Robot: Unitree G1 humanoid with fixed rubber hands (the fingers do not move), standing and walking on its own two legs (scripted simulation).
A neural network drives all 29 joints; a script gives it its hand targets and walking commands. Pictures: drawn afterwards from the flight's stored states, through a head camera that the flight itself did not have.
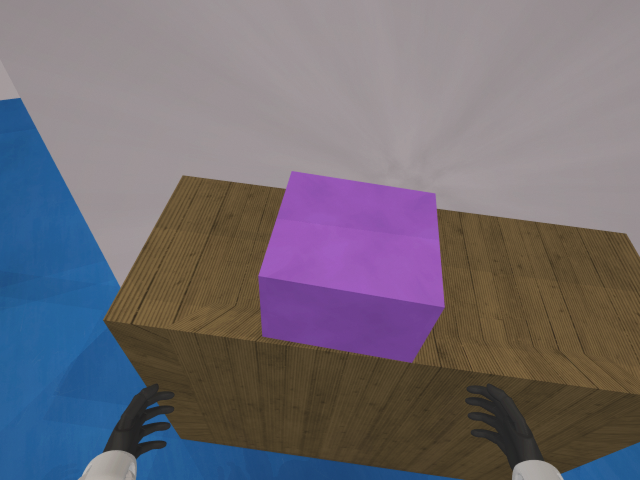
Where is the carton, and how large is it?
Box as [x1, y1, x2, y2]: [258, 171, 444, 362]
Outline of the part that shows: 292,171 258,275 262,336 411,362 444,307 435,194 429,192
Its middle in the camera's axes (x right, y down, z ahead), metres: +0.05 +0.05 +0.63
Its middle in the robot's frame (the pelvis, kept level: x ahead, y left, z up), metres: +0.44 -0.03 -0.02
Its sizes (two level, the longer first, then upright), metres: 0.242 0.222 0.165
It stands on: a pedestal, 0.68 m high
